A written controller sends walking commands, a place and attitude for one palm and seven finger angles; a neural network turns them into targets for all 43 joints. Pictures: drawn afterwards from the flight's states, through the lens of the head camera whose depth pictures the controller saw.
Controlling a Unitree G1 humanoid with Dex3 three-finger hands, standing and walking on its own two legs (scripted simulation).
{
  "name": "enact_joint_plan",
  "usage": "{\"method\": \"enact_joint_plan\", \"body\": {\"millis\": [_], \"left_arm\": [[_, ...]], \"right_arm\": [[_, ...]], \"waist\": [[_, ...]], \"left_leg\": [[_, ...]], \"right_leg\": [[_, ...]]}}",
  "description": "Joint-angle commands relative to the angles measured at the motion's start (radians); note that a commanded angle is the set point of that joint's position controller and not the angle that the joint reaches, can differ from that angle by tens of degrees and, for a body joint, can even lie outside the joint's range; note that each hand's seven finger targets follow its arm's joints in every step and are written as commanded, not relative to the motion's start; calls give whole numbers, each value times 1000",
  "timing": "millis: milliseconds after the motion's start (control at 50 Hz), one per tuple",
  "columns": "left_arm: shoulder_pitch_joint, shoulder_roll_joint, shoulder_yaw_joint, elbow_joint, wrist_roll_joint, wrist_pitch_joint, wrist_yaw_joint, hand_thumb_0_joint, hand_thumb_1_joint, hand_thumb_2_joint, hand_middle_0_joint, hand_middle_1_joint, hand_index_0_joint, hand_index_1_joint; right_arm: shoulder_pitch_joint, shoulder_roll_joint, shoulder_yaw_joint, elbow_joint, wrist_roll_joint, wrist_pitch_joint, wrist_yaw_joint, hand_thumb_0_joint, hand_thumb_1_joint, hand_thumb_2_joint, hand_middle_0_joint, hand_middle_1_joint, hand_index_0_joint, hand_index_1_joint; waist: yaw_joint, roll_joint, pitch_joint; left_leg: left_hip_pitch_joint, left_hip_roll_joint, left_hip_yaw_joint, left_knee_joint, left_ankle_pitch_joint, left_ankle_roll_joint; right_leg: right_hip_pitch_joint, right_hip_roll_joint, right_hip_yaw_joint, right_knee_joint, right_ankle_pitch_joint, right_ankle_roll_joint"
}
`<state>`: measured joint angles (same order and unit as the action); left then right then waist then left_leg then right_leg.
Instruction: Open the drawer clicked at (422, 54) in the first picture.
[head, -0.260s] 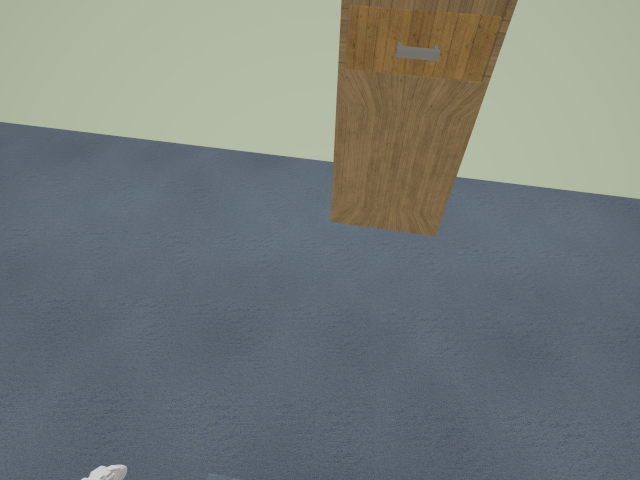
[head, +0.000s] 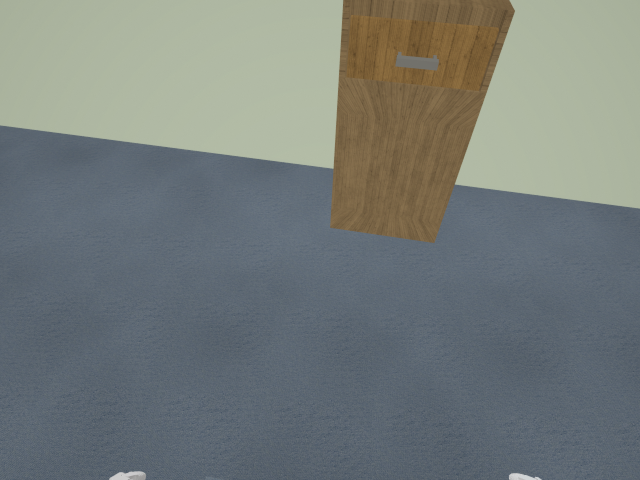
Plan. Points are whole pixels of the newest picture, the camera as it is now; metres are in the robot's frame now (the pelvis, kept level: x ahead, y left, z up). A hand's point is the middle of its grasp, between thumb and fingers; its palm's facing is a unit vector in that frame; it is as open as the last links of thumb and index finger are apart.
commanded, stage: stand and wait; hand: left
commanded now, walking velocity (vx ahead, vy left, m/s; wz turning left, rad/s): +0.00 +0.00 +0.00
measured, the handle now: (416, 59) +1.24 -0.22 +0.02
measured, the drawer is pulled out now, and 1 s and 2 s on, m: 0.00 0.00 0.00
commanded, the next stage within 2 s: look at it before walking up in 0.56 s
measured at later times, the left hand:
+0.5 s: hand out of the picture +0.06 +0.24 -0.15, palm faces -0.03 -0.94 -0.35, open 7.4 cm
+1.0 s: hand out of the picture +0.06 +0.23 -0.15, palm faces -0.03 -0.94 -0.33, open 7.4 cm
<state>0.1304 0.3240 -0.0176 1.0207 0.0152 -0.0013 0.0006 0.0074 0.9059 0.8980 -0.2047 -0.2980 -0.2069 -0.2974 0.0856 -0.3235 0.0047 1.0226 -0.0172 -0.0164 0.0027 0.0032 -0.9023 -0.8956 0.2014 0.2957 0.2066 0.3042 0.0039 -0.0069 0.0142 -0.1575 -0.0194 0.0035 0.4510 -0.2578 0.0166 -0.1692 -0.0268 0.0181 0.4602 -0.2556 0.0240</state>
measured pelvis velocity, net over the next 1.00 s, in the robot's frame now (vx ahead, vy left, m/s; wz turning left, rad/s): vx -0.02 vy -0.02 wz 0.00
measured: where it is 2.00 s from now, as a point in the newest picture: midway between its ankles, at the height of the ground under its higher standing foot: outside the picture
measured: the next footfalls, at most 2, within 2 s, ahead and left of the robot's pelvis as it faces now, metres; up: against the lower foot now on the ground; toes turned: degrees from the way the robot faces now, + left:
none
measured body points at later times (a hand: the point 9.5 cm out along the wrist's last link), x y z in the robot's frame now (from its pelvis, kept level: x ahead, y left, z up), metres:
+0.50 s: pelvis -0.01 -0.01 +0.00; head -0.01 -0.01 +0.45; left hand +0.06 +0.29 -0.13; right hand +0.05 -0.31 -0.13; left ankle -0.01 +0.11 -0.74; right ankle +0.00 -0.14 -0.74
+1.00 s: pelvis -0.02 -0.02 +0.01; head -0.02 -0.02 +0.45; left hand +0.06 +0.28 -0.13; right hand +0.06 -0.32 -0.13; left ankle -0.01 +0.11 -0.74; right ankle +0.00 -0.14 -0.74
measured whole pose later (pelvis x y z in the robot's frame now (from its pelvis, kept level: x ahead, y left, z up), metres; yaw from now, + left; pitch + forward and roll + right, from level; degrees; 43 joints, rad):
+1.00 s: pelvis -0.02 -0.02 +0.01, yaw +0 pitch -2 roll +0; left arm 0.14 0.33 -0.01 1.09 0.02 -0.01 0.00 0.01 0.91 0.90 -0.20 -0.30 -0.21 -0.30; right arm 0.13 -0.34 0.00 1.11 -0.01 -0.01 0.00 0.00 -0.90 -0.90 0.20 0.30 0.21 0.30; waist 0.00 0.00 0.03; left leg -0.14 0.01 -0.01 0.37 -0.20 -0.01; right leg -0.15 0.00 0.01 0.39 -0.19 0.00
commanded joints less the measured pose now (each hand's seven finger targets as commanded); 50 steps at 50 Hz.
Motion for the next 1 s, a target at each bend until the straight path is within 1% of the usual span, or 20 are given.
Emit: {"method": "enact_joint_plan", "body": {"millis": [0,80,140,220,240,280,300,340,440,460,500,540,560,620,660,720,860,900,940,980], "left_arm": [[-39,217,52,-65,-4,-22,13,0,900,900,-200,-300,-200,-300],[-37,217,52,-52,-4,-21,12,0,900,900,-200,-300,-200,-300],[-33,217,53,-43,-3,-22,12,0,900,900,-200,-300,-200,-300],[-29,220,53,-28,-4,-23,12,0,900,900,-200,-300,-200,-300],[-31,220,52,-25,-5,-22,12,0,900,900,-200,-300,-200,-300],[-27,221,51,-16,-5,-22,11,0,900,900,-200,-300,-200,-300],[-29,222,51,-15,-5,-23,11,0,900,900,-200,-300,-200,-300],[-29,223,51,-10,-5,-22,11,0,900,900,-200,-300,-200,-300],[-29,225,50,-4,-4,-24,11,0,900,900,-200,-300,-200,-300],[-27,225,50,-4,-4,-25,11,0,900,900,-200,-300,-200,-300],[-33,225,50,-2,-4,-24,11,0,900,900,-200,-300,-200,-300],[-30,228,51,-2,-4,-25,11,0,900,900,-200,-300,-200,-300],[-32,226,51,-2,-4,-24,11,0,900,900,-200,-300,-200,-300],[-31,227,51,-3,-3,-26,11,0,900,900,-200,-300,-200,-300],[-34,227,51,-4,-3,-26,11,0,900,900,-200,-300,-200,-300],[-34,227,51,-4,-2,-26,11,0,900,900,-200,-300,-200,-300],[-30,224,51,-5,-3,-27,11,0,900,900,-200,-300,-200,-300],[-32,224,51,-3,-3,-28,11,0,900,900,-200,-300,-200,-300],[-32,223,51,-2,-3,-27,11,0,900,900,-200,-300,-200,-300],[-29,224,50,0,-3,-27,10,0,900,900,-200,-300,-200,-300]], "right_arm": [[-50,-216,-51,-52,4,-20,-15,0,-900,-900,200,300,200,300],[-49,-217,-50,-38,5,-19,-15,0,-900,-900,200,300,200,300],[-40,-217,-48,-25,7,-18,-14,0,-900,-900,200,300,200,300],[-32,-223,-46,-8,8,-19,-14,0,-900,-900,200,300,200,300],[-29,-222,-45,-4,8,-19,-14,0,-900,-900,200,300,200,300],[-26,-224,-44,3,9,-19,-14,0,-900,-900,200,300,200,300],[-23,-224,-43,5,9,-19,-14,0,-900,-900,200,300,200,300],[-20,-226,-43,12,9,-18,-13,0,-900,-900,200,300,200,300],[-16,-224,-43,21,9,-17,-11,0,-900,-900,200,300,200,300],[-13,-224,-42,24,9,-17,-11,0,-900,-900,200,300,200,300],[-14,-225,-41,26,9,-16,-11,0,-900,-900,200,300,200,300],[-12,-225,-41,27,9,-17,-11,0,-900,-900,200,300,200,300],[-14,-225,-41,29,9,-16,-11,0,-900,-900,200,300,200,300],[-10,-224,-41,28,10,-15,-10,0,-900,-900,200,300,200,300],[-12,-224,-40,29,8,-16,-10,0,-900,-900,200,300,200,300],[-9,-222,-40,28,9,-15,-10,0,-900,-900,200,300,200,300],[-14,-222,-40,28,9,-19,-11,0,-900,-900,200,300,200,300],[-13,-222,-40,27,10,-19,-12,0,-900,-900,200,300,200,300],[-18,-224,-40,27,10,-17,-12,0,-900,-900,200,300,200,300],[-18,-226,-39,28,9,-17,-12,0,-900,-900,200,300,200,300]], "waist": [[-5,10,-60],[-4,11,-41],[-3,13,-45],[-3,4,-47],[-3,15,-43],[-2,11,-42],[-2,-2,-36],[-3,6,-36],[-2,-6,-27],[-3,-14,-36],[-3,-6,-13],[-3,-5,-27],[-3,-7,-19],[-5,-15,-24],[-4,-2,-22],[-4,-9,-22],[-3,9,-36],[-5,0,-38],[-3,8,-25],[-3,7,-29]], "left_leg": [[10,124,-94,-86,215,24],[4,123,-96,-99,181,21],[-1,125,-100,-108,154,21],[4,127,-106,-114,160,20],[-2,128,-105,-120,150,20],[1,128,-106,-125,144,19],[-2,128,-107,-127,143,18],[-1,129,-105,-131,126,17],[0,129,-106,-135,120,16],[4,129,-107,-133,123,16],[-7,129,-108,-141,107,13],[-3,129,-107,-138,112,13],[-3,129,-107,-142,101,12],[2,128,-105,-135,113,11],[-1,129,-106,-139,110,10],[-2,129,-108,-138,112,10],[15,132,-104,-137,146,9],[18,133,-105,-138,157,8],[17,134,-103,-143,142,8],[21,134,-104,-142,145,8]], "right_leg": [[11,-88,71,-68,195,-51],[6,-88,74,-84,167,-50],[14,-89,76,-96,140,-50],[20,-88,78,-102,145,-52],[22,-89,79,-106,135,-51],[21,-90,82,-111,132,-51],[20,-90,81,-114,131,-50],[16,-90,84,-119,112,-51],[7,-92,89,-130,99,-52],[10,-93,93,-132,100,-53],[-1,-90,95,-139,82,-52],[7,-92,95,-138,87,-53],[-2,-92,95,-142,73,-52],[-4,-91,101,-145,81,-54],[-4,-91,100,-146,78,-53],[-2,-90,100,-148,77,-54],[8,-91,96,-144,124,-54],[14,-90,96,-143,142,-54],[4,-90,93,-148,123,-52],[5,-90,95,-149,127,-53]]}}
